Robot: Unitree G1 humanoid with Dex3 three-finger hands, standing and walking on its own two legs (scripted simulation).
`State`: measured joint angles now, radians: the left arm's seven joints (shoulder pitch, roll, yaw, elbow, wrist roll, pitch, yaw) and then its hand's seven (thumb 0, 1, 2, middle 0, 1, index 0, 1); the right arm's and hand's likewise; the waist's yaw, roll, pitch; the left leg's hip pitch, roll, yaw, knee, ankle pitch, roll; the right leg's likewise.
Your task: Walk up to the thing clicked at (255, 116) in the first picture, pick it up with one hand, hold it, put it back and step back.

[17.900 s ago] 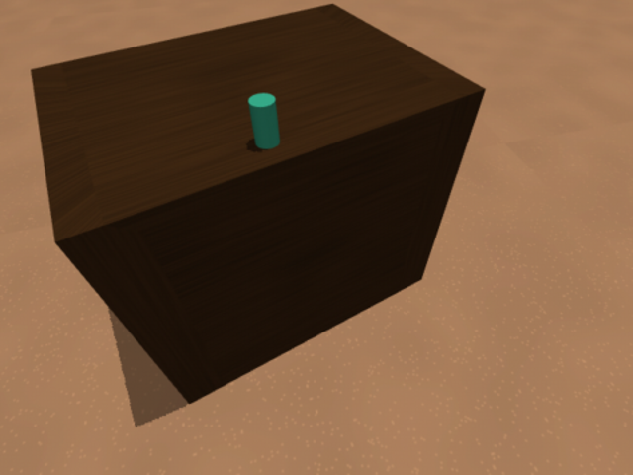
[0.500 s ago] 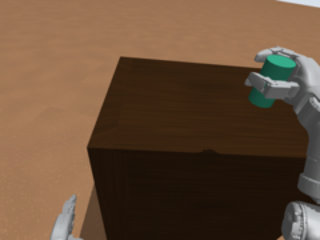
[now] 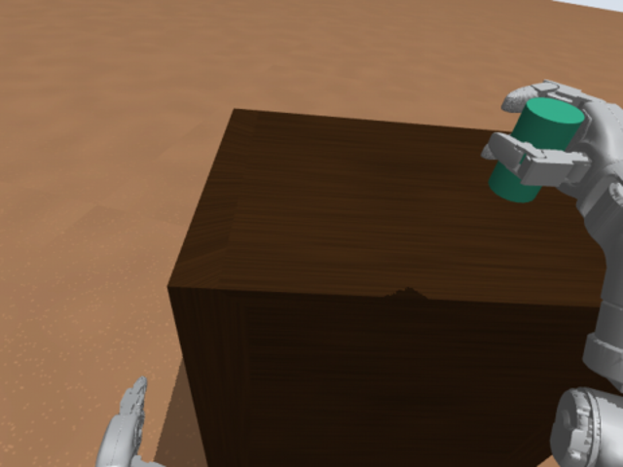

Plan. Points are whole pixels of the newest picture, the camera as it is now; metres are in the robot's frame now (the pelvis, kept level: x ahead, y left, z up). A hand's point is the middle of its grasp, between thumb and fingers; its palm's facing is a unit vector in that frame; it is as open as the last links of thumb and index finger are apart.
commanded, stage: hold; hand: right
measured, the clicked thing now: (531, 152) +0.33 -0.18 +0.32
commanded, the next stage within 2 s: crouch in 0.10 s
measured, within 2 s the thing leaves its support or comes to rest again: neither
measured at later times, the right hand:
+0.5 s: hand (500, 160) +0.35 -0.16 +0.30, palm faces +0.05 +1.00 -0.01, open 6.9 cm
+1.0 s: hand (462, 192) +0.40 -0.16 +0.22, palm faces +0.08 +1.00 -0.01, open 6.9 cm
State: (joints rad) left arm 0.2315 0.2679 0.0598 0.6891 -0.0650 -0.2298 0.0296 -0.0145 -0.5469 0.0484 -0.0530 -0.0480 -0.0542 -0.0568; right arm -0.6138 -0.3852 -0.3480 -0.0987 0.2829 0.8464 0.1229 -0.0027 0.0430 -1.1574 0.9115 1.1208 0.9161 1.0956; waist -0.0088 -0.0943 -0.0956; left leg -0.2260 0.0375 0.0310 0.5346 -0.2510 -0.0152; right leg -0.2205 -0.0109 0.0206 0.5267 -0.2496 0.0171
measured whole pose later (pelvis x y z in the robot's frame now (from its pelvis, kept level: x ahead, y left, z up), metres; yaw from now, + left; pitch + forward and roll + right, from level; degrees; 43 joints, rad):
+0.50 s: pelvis +0.00 +0.01 +0.00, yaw +0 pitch -3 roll +0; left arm 0.23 0.26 0.05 0.71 -0.06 -0.23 0.03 -0.01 -0.53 0.04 -0.04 -0.04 -0.05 -0.04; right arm -0.62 -0.36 -0.32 0.03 0.26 0.81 0.09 0.00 0.04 -1.16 0.91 1.12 0.92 1.09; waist 0.00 -0.08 -0.08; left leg -0.23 0.03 0.04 0.54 -0.25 -0.01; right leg -0.22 -0.01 0.03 0.52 -0.24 0.02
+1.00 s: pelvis +0.00 +0.00 +0.00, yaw +1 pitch -1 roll +0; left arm 0.23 0.23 0.07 0.68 -0.03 -0.23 0.06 -0.01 -0.52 0.04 -0.05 -0.04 -0.06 -0.04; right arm -0.59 -0.31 -0.28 0.32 0.18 0.40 0.06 0.00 0.04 -1.16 0.91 1.12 0.92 1.09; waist 0.03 -0.05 -0.05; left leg -0.29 0.02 0.01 0.56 -0.25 -0.01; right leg -0.28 -0.02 0.00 0.55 -0.26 0.02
